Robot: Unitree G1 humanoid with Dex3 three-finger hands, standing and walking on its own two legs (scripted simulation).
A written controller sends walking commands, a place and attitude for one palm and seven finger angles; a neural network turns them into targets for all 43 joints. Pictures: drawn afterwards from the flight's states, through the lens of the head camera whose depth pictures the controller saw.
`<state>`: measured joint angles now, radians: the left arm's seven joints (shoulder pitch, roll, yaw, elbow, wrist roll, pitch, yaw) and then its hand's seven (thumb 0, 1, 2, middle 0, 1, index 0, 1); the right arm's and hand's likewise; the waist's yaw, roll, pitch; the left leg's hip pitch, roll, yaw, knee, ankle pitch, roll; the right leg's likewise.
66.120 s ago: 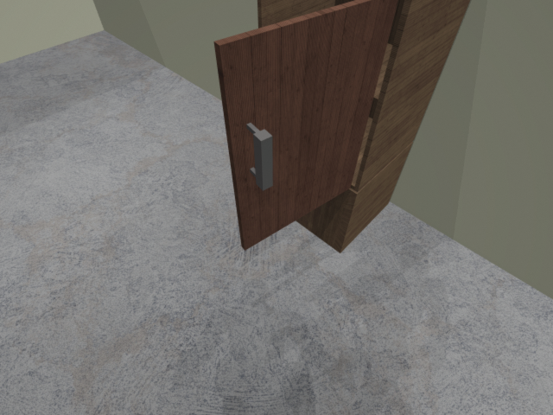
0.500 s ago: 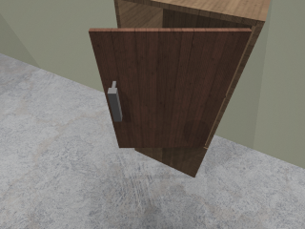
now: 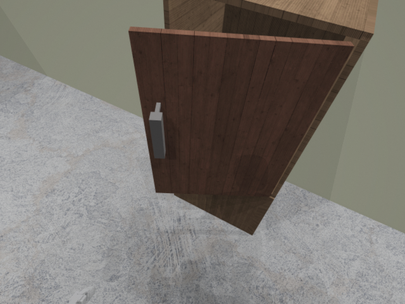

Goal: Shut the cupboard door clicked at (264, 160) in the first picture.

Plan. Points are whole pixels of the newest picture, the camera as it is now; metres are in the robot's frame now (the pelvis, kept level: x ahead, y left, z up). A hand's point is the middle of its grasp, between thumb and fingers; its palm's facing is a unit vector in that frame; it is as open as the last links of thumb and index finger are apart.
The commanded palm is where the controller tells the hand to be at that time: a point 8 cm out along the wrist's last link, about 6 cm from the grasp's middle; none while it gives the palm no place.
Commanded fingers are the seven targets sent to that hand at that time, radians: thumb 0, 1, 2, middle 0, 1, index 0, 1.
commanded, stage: raise the hand and make a fist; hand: left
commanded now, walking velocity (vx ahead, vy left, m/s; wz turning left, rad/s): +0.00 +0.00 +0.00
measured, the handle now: (159, 130) +0.50 +0.14 +0.02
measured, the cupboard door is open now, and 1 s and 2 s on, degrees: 27 27 27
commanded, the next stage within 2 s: bring the fist close to the handle in 1.84 s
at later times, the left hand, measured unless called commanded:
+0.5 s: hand (108, 284) +0.16 +0.18 -0.02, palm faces +0.16 -0.98 -0.07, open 5.4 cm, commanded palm +0.14 +0.23 -0.03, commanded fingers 0.00 0.90 0.90 -0.73 -0.88 -0.73 -0.88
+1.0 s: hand (111, 254) +0.21 +0.19 -0.02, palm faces -0.01 -1.00 +0.00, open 3.4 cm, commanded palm +0.18 +0.24 +0.00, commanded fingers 0.00 0.90 0.90 -1.19 -1.38 -1.19 -1.38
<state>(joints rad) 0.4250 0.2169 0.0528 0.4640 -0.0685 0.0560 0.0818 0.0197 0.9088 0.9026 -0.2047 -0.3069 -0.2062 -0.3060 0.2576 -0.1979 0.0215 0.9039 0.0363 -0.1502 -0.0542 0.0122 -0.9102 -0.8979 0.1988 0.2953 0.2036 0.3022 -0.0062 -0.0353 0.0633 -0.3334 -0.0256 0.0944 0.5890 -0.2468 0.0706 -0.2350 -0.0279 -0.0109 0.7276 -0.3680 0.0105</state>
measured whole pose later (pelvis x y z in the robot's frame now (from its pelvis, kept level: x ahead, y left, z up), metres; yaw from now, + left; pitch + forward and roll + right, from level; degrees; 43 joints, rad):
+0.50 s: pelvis -0.01 -0.03 -0.10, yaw +4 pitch +14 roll -3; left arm 0.54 0.23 0.14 -0.11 -0.30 -0.60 -0.23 0.03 0.90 0.91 -0.55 -0.69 -0.55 -0.69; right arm 0.17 -0.27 0.00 0.55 0.01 -0.31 -0.03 0.02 -0.91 -0.90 0.20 0.30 0.20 0.30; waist 0.06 0.03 -0.14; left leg -0.98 -0.03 -0.05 1.26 -0.51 0.03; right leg -0.89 0.05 -0.14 1.20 -0.56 -0.08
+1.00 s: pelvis +0.01 +0.00 -0.07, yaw +2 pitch +15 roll -4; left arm 0.48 0.24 0.12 -0.15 -0.29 -0.36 -0.28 0.02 0.90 0.90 -1.01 -1.19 -1.01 -1.19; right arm 0.23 -0.25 -0.01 0.51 0.02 -0.19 -0.04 0.02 -0.91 -0.90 0.20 0.30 0.20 0.30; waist 0.02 0.03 -0.13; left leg -0.90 -0.03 0.00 1.15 -0.50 0.08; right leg -0.81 0.04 -0.08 1.09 -0.53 -0.03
